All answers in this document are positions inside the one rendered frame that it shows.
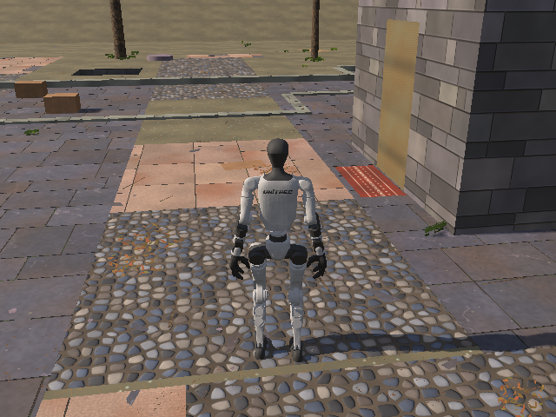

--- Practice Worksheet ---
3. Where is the robot right thigh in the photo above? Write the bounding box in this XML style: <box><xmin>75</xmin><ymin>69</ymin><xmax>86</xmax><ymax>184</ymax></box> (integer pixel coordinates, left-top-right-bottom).
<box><xmin>288</xmin><ymin>243</ymin><xmax>308</xmax><ymax>306</ymax></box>

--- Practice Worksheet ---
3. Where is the left robot upper arm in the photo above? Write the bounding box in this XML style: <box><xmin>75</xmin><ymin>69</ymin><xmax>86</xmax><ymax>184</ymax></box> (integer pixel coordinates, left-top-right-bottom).
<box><xmin>239</xmin><ymin>176</ymin><xmax>260</xmax><ymax>225</ymax></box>

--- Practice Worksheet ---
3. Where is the robot head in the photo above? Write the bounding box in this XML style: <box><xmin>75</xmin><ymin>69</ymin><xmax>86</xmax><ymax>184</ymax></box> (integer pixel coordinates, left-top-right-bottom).
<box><xmin>263</xmin><ymin>138</ymin><xmax>293</xmax><ymax>181</ymax></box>

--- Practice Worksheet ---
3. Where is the left robot hand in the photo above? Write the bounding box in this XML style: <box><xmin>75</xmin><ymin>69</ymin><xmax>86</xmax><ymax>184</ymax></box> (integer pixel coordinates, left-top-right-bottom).
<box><xmin>229</xmin><ymin>255</ymin><xmax>250</xmax><ymax>280</ymax></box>

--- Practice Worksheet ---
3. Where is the right robot hand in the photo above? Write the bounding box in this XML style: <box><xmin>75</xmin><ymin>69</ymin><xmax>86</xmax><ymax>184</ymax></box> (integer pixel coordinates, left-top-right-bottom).
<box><xmin>307</xmin><ymin>253</ymin><xmax>327</xmax><ymax>279</ymax></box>

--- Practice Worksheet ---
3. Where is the right robot upper arm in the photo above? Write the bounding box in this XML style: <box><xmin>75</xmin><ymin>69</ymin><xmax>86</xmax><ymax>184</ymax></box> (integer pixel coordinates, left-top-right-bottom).
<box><xmin>296</xmin><ymin>176</ymin><xmax>317</xmax><ymax>225</ymax></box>

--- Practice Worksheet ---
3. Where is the left robot forearm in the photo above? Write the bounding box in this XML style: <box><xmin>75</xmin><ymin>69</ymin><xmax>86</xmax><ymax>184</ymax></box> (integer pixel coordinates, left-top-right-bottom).
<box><xmin>231</xmin><ymin>212</ymin><xmax>248</xmax><ymax>256</ymax></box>

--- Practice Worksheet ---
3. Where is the right robot forearm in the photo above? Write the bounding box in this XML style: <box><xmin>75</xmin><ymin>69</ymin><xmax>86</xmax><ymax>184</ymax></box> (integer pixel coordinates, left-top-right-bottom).
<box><xmin>308</xmin><ymin>212</ymin><xmax>325</xmax><ymax>255</ymax></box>

